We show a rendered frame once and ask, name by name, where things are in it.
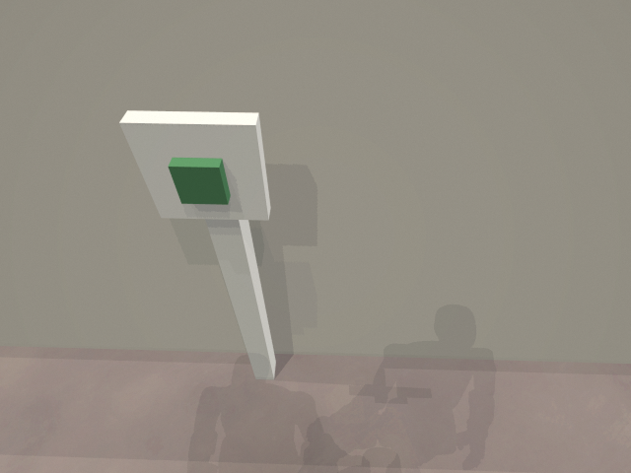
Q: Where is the panel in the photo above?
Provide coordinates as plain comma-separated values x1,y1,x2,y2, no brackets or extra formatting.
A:
119,110,276,380

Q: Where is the button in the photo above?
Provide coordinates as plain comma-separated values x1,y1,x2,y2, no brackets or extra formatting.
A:
169,158,231,205

